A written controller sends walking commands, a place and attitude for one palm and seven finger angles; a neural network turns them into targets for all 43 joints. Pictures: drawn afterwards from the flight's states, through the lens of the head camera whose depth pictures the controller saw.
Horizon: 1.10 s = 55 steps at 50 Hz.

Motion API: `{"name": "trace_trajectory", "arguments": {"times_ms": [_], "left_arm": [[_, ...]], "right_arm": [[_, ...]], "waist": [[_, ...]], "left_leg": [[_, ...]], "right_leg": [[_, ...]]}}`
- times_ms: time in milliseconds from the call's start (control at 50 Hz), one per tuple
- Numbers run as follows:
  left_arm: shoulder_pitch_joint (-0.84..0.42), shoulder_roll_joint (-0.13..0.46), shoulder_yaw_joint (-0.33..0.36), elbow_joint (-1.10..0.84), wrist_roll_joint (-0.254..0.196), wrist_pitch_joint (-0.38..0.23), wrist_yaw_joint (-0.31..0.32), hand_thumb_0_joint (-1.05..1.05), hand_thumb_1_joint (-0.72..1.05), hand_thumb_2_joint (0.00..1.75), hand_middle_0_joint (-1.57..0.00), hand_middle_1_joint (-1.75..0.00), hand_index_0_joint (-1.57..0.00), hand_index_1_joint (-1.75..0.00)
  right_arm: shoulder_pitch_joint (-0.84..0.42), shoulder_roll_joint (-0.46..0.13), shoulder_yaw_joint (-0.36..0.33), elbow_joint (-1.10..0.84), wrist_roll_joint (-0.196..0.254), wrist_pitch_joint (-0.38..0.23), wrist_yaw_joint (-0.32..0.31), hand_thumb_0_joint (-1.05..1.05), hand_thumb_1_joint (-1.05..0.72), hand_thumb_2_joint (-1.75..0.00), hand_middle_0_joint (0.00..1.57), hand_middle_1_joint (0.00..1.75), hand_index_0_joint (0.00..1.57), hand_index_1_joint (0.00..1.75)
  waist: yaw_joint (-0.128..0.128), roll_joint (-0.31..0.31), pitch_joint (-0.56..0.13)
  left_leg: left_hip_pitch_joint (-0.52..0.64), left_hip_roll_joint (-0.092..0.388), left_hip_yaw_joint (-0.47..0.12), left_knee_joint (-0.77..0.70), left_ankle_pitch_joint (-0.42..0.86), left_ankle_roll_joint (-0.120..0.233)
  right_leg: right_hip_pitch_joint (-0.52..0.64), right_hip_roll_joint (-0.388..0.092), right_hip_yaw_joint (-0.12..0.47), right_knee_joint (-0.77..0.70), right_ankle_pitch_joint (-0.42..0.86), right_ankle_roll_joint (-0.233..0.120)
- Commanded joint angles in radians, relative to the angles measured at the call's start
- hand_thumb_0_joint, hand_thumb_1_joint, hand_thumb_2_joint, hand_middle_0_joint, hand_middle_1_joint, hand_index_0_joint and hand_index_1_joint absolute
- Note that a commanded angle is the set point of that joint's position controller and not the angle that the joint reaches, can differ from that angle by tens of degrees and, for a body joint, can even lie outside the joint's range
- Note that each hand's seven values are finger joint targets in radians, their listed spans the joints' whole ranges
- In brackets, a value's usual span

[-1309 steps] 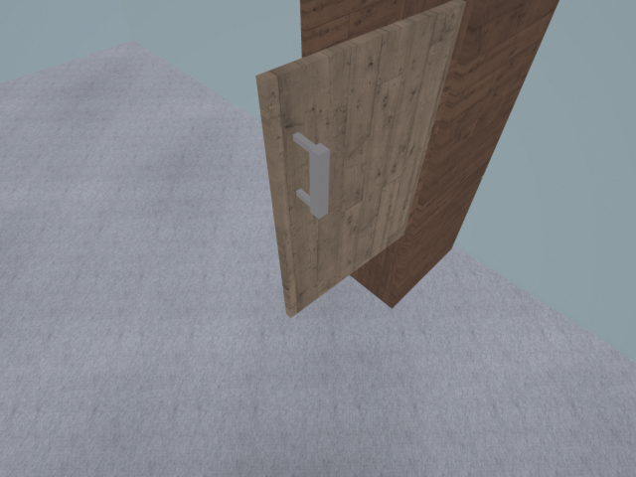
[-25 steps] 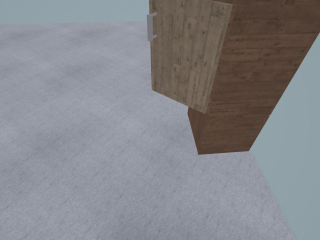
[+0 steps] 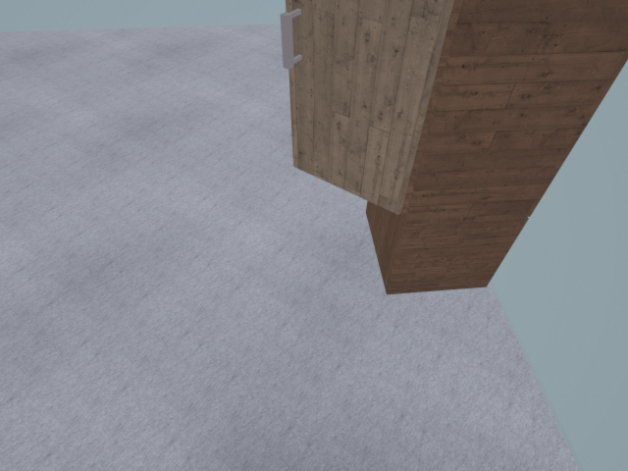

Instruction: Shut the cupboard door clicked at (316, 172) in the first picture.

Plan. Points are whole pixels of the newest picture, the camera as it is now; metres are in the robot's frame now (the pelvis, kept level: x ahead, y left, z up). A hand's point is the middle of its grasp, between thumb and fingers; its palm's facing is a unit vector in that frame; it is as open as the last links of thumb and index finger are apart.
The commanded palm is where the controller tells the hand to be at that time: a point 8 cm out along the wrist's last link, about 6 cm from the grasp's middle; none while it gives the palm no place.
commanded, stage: look to check the result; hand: left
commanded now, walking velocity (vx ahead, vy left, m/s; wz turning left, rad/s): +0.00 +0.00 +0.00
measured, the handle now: (292, 39) +1.05 +0.10 +0.09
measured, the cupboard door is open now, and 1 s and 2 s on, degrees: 50 50 50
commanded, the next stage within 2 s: walk to a spot facing it in 0.24 s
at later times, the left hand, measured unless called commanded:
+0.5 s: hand out of the picture +0.05 +0.20 -0.17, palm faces +0.02 -0.96 -0.27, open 7.3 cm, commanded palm none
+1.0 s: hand out of the picture +0.04 +0.23 -0.17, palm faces +0.29 -0.92 -0.27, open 7.3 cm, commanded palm none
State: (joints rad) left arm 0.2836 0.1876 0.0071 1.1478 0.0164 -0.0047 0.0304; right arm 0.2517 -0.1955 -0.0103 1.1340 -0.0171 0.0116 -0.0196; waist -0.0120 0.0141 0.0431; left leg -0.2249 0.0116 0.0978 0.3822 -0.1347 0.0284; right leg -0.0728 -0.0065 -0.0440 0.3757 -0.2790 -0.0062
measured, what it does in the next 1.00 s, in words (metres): lifts its right foot, turning left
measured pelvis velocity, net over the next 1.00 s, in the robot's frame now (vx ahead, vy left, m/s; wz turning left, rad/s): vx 0.00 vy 0.00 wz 0.33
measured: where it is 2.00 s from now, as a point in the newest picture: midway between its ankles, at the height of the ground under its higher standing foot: outside the picture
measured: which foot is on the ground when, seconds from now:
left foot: down 0.00-1.00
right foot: down 0.00-0.72, up 0.74-1.00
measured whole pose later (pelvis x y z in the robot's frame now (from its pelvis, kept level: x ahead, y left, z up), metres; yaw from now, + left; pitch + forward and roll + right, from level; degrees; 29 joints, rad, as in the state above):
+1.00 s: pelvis +0.00 +0.00 -0.01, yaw +19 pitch +2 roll -2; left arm 0.12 0.23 0.06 0.90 0.02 0.05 0.02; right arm 0.23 -0.21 -0.05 0.95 -0.04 0.04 0.00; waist -0.04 0.03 0.10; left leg -0.37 -0.04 -0.08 0.47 -0.13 0.04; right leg -0.41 -0.02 0.01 0.85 -0.44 0.05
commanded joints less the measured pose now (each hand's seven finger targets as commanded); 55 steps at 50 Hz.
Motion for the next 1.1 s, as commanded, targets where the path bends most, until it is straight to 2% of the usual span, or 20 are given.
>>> {"name": "trace_trajectory", "arguments": {"times_ms": [0, 340, 420, 500, 520, 560, 600, 640, 660, 680, 700, 720, 740, 760, 840, 940, 1020, 1040, 1060, 1080], "left_arm": [[0.041, 0.138, 0.025, -0.034, -0.003, -0.018, 0.004, 0.00, 0.90, 0.90, -0.20, -0.30, -0.20, -0.30], [-0.043, 0.203, 0.031, -0.051, -0.003, -0.026, -0.003, 0.00, 0.90, 0.90, -0.20, -0.30, -0.20, -0.30], [-0.006, 0.152, 0.031, -0.059, -0.006, -0.002, 0.007, 0.00, 0.90, 0.90, -0.20, -0.30, -0.20, -0.30], [0.010, 0.195, 0.064, -0.104, 0.000, 0.011, 0.011, 0.00, 0.90, 0.90, -0.20, -0.30, -0.20, -0.30], [0.010, 0.202, 0.072, -0.119, 0.001, 0.013, 0.012, 0.00, 0.90, 0.90, -0.20, -0.30, -0.20, -0.30], [-0.001, 0.210, 0.081, -0.150, 0.008, 0.014, 0.013, 0.00, 0.90, 0.90, -0.20, -0.30, -0.20, -0.30], [-0.052, 0.218, 0.090, -0.181, 0.019, 0.013, 0.016, 0.00, 0.90, 0.90, -0.20, -0.30, -0.20, -0.30], [-0.074, 0.236, 0.096, -0.205, 0.011, 0.010, 0.009, 0.00, 0.90, 0.90, -0.20, -0.30, -0.20, -0.30], [-0.062, 0.230, 0.094, -0.215, 0.003, 0.012, 0.005, 0.00, 0.90, 0.90, -0.20, -0.30, -0.20, -0.30], [-0.015, 0.174, 0.090, -0.240, -0.008, 0.019, 0.002, 0.00, 0.90, 0.90, -0.20, -0.30, -0.20, -0.30], [-0.061, 0.151, 0.071, -0.276, -0.006, 0.023, 0.004, 0.00, 0.90, 0.90, -0.20, -0.30, -0.20, -0.30], [-0.103, 0.150, 0.080, -0.287, 0.000, 0.037, 0.009, 0.00, 0.90, 0.90, -0.20, -0.30, -0.20, -0.30], [-0.128, 0.145, 0.083, -0.294, 0.001, 0.039, 0.005, 0.00, 0.90, 0.90, -0.20, -0.30, -0.20, -0.30], [-0.144, 0.144, 0.085, -0.294, 0.004, 0.035, -0.002, 0.00, 0.90, 0.90, -0.20, -0.30, -0.20, -0.30], [-0.109, 0.116, 0.084, -0.289, 0.004, 0.027, -0.014, 0.00, 0.90, 0.90, -0.20, -0.30, -0.20, -0.30], [-0.113, 0.111, 0.079, -0.316, 0.003, 0.033, -0.010, 0.00, 0.90, 0.90, -0.20, -0.30, -0.20, -0.30], [-0.002, 0.141, 0.090, -0.300, -0.001, 0.032, -0.005, 0.00, 0.90, 0.90, -0.20, -0.30, -0.20, -0.30], [0.059, 0.169, 0.100, -0.290, 0.002, 0.027, -0.003, 0.00, 0.90, 0.90, -0.20, -0.30, -0.20, -0.30], [0.087, 0.247, 0.120, -0.296, 0.019, 0.020, 0.001, 0.00, 0.90, 0.90, -0.20, -0.30, -0.20, -0.30], [0.013, 0.305, 0.120, -0.324, 0.028, 0.022, 0.004, 0.00, 0.90, 0.90, -0.20, -0.30, -0.20, -0.30]], "right_arm": [[0.011, -0.139, -0.024, -0.037, 0.006, -0.017, -0.010, 0.00, -0.90, -0.90, 0.20, 0.30, 0.20, 0.30], [-0.079, -0.205, -0.026, -0.051, 0.004, -0.024, -0.008, 0.00, -0.90, -0.90, 0.20, 0.30, 0.20, 0.30], [-0.044, -0.131, -0.012, -0.059, 0.002, -0.004, -0.002, 0.00, -0.90, -0.90, 0.20, 0.30, 0.20, 0.30], [-0.054, -0.136, -0.027, -0.103, 0.001, 0.010, 0.004, 0.00, -0.90, -0.90, 0.20, 0.30, 0.20, 0.30], [-0.059, -0.129, -0.033, -0.118, -0.001, 0.014, 0.005, 0.00, -0.90, -0.90, 0.20, 0.30, 0.20, 0.30], [-0.088, -0.116, -0.046, -0.156, -0.003, 0.030, 0.009, 0.00, -0.90, -0.90, 0.20, 0.30, 0.20, 0.30], [-0.085, -0.114, -0.054, -0.187, 0.003, 0.033, 0.016, 0.00, -0.90, -0.90, 0.20, 0.30, 0.20, 0.30], [-0.033, -0.104, -0.051, -0.190, 0.000, 0.031, 0.025, 0.00, -0.90, -0.90, 0.20, 0.30, 0.20, 0.30], [0.036, -0.124, -0.056, -0.178, -0.007, 0.025, 0.026, 0.00, -0.90, -0.90, 0.20, 0.30, 0.20, 0.30], [0.091, -0.208, -0.072, -0.184, -0.018, 0.014, 0.022, 0.00, -0.90, -0.90, 0.20, 0.30, 0.20, 0.30], [0.143, -0.261, -0.085, -0.174, -0.014, 0.015, 0.015, 0.00, -0.90, -0.90, 0.20, 0.30, 0.20, 0.30], [0.144, -0.273, -0.091, -0.171, -0.017, 0.015, 0.008, 0.00, -0.90, -0.90, 0.20, 0.30, 0.20, 0.30], [0.095, -0.266, -0.092, -0.195, -0.019, 0.014, 0.003, 0.00, -0.90, -0.90, 0.20, 0.30, 0.20, 0.30], [0.052, -0.239, -0.086, -0.210, -0.019, 0.010, 0.000, 0.00, -0.90, -0.90, 0.20, 0.30, 0.20, 0.30], [0.022, -0.216, -0.082, -0.227, -0.017, 0.001, -0.004, 0.00, -0.90, -0.90, 0.20, 0.30, 0.20, 0.30], [0.013, -0.232, -0.099, -0.241, -0.019, 0.018, 0.005, 0.00, -0.90, -0.90, 0.20, 0.30, 0.20, 0.30], [-0.054, -0.224, -0.113, -0.274, -0.013, 0.034, 0.013, 0.00, -0.90, -0.90, 0.20, 0.30, 0.20, 0.30], [-0.080, -0.198, -0.113, -0.289, -0.008, 0.038, 0.016, 0.00, -0.90, -0.90, 0.20, 0.30, 0.20, 0.30], [-0.079, -0.138, -0.109, -0.304, 0.000, 0.043, 0.022, 0.00, -0.90, -0.90, 0.20, 0.30, 0.20, 0.30], [-0.082, -0.107, -0.107, -0.324, -0.006, 0.038, 0.024, 0.00, -0.90, -0.90, 0.20, 0.30, 0.20, 0.30]], "waist": [[0.001, -0.019, 0.015], [0.001, -0.014, -0.017], [0.006, -0.015, -0.015], [0.021, -0.084, -0.027], [0.025, -0.116, -0.015], [0.030, -0.180, 0.044], [0.009, -0.174, 0.073], [-0.023, -0.120, 0.043], [-0.049, -0.039, -0.014], [-0.054, 0.226, -0.061], [-0.073, 0.294, -0.083], [-0.080, 0.190, -0.098], [-0.059, 0.165, -0.066], [-0.046, 0.131, -0.036], [-0.021, 0.066, -0.106], [-0.025, 0.135, -0.109], [0.026, 0.165, -0.110], [0.058, 0.114, -0.108], [0.072, -0.103, -0.089], [0.064, -0.301, -0.025]], "left_leg": [[0.104, 0.111, -0.130, -0.054, 0.063, -0.001], [0.136, 0.122, -0.134, -0.056, 0.140, -0.008], [0.057, 0.105, -0.137, 0.004, 0.190, -0.020], [-0.076, 0.056, -0.109, 0.167, 0.180, -0.031], [-0.116, 0.044, -0.092, 0.246, 0.102, -0.037], [-0.210, 0.025, -0.068, 0.449, -0.263, -0.049], [-0.224, 0.056, -0.078, 0.466, -0.366, -0.052], [-0.126, 0.035, -0.026, 0.272, -0.197, -0.050], [0.014, 0.039, -0.050, 0.167, 0.069, -0.027], [0.117, 0.232, -0.365, 0.069, 0.452, 0.086], [0.095, 0.368, -0.564, -0.034, 0.517, 0.199], [0.037, 0.364, -0.599, -0.090, 0.181, 0.192], [-0.015, 0.338, -0.598, -0.118, -0.047, 0.171], [-0.052, 0.302, -0.564, -0.128, -0.104, 0.156], [0.023, 0.227, -0.450, -0.091, 0.031, 0.135], [-0.012, 0.188, -0.490, -0.093, -0.027, 0.124], [-0.156, 0.105, -0.481, -0.072, -0.134, 0.066], [-0.262, 0.050, -0.446, -0.025, -0.250, 0.027], [-0.439, -0.072, -0.322, 0.215, -0.412, -0.042], [-0.513, -0.145, -0.161, 0.582, -0.418, -0.086]], "right_leg": [[-0.130, -0.105, 0.088, -0.106, 0.093, -0.034], [-0.076, -0.121, 0.089, -0.124, 0.216, -0.030], [-0.047, -0.142, 0.043, -0.041, 0.239, -0.016], [0.000, -0.222, 0.047, 0.016, 0.342, -0.075], [0.001, -0.266, 0.059, 0.019, 0.389, -0.107], [-0.031, -0.361, 0.087, 0.002, 0.512, -0.179], [-0.056, -0.396, 0.055, 0.043, 0.582, -0.188], [-0.054, -0.331, -0.049, 0.183, 0.631, -0.115], [-0.122, -0.281, -0.101, 0.325, 0.545, -0.049], [-0.296, -0.145, -0.151, 0.538, 0.159, 0.043], [-0.344, -0.058, -0.066, 0.718, -0.402, 0.051], [-0.366, -0.058, 0.034, 0.793, -0.387, 0.035], [-0.411, -0.075, 0.068, 0.805, -0.307, 0.035], [-0.427, -0.081, 0.080, 0.789, -0.231, 0.039], [-0.405, -0.054, 0.061, 0.639, -0.153, 0.057], [-0.320, -0.006, 0.043, 0.454, -0.165, 0.058], [-0.087, 0.035, 0.011, 0.171, -0.065, 0.042], [0.037, -0.003, 0.040, 0.030, -0.053, 0.027], [0.111, -0.213, 0.287, -0.156, -0.298, -0.052], [-0.038, -0.475, 0.535, -0.282, -0.425, -0.157]]}}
